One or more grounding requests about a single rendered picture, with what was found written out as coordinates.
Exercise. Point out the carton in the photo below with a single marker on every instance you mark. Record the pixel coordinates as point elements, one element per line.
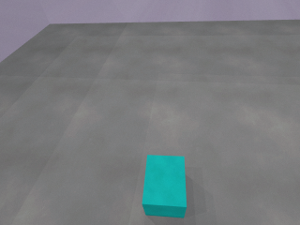
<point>164,189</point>

